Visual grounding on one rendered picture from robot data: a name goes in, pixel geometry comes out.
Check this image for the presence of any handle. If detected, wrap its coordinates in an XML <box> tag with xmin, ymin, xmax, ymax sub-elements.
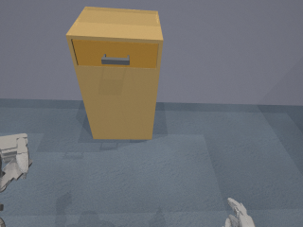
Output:
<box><xmin>101</xmin><ymin>54</ymin><xmax>130</xmax><ymax>65</ymax></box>

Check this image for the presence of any cabinet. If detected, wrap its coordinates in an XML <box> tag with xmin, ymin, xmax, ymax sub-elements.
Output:
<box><xmin>65</xmin><ymin>7</ymin><xmax>164</xmax><ymax>140</ymax></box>

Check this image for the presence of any drawer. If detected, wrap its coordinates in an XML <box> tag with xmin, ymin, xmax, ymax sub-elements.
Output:
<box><xmin>72</xmin><ymin>39</ymin><xmax>158</xmax><ymax>68</ymax></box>

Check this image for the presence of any right robot hand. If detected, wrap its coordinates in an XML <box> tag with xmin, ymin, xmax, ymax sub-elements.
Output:
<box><xmin>224</xmin><ymin>198</ymin><xmax>256</xmax><ymax>227</ymax></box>

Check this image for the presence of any left robot hand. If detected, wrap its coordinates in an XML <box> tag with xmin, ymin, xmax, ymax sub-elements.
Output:
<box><xmin>0</xmin><ymin>133</ymin><xmax>33</xmax><ymax>193</ymax></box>

